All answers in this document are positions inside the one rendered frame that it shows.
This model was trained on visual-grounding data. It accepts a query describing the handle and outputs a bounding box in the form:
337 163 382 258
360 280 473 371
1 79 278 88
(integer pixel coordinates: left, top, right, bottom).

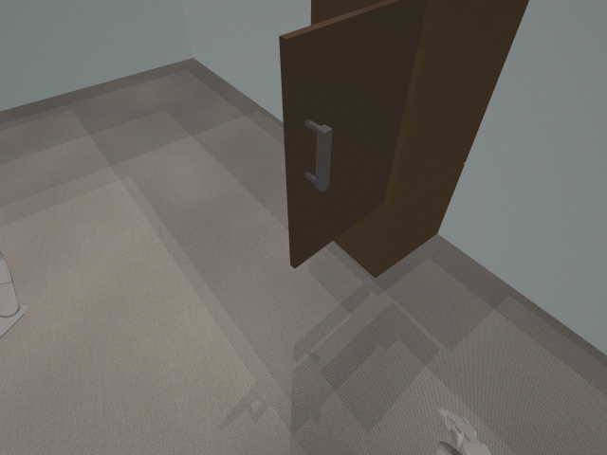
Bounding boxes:
304 119 333 192

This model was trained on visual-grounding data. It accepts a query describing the robot left hand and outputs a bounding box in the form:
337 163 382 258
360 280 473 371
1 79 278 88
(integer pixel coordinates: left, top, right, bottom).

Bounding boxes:
0 251 28 338

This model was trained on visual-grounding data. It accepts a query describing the robot right hand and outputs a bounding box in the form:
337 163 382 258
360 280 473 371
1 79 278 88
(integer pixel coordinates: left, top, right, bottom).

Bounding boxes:
435 407 491 455

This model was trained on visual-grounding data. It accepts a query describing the cupboard door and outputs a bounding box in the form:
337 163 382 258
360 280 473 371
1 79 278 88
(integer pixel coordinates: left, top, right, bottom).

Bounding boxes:
279 0 428 269

